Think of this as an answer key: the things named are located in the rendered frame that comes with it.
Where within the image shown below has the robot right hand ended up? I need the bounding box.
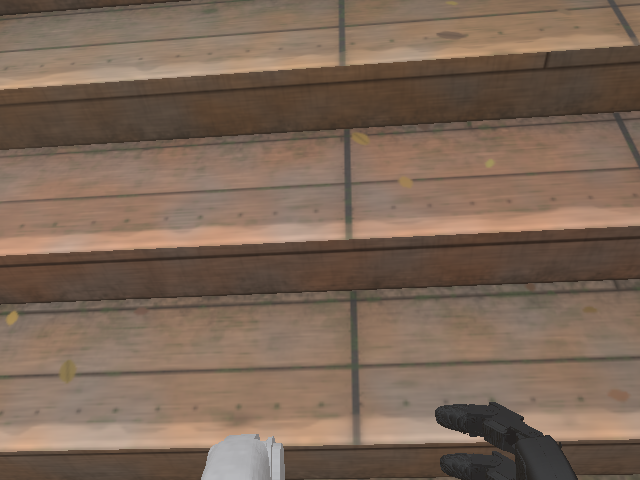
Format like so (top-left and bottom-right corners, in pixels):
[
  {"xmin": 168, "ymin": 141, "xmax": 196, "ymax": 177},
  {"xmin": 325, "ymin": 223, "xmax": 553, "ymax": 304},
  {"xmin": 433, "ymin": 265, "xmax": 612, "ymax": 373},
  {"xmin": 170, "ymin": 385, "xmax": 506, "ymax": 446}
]
[{"xmin": 435, "ymin": 402, "xmax": 578, "ymax": 480}]

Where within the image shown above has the robot left thigh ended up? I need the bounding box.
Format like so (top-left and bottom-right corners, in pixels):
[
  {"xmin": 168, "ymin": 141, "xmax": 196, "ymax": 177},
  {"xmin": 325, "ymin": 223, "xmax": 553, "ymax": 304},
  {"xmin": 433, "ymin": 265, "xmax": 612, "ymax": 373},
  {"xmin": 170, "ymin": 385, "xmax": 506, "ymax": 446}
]
[{"xmin": 201, "ymin": 434, "xmax": 285, "ymax": 480}]

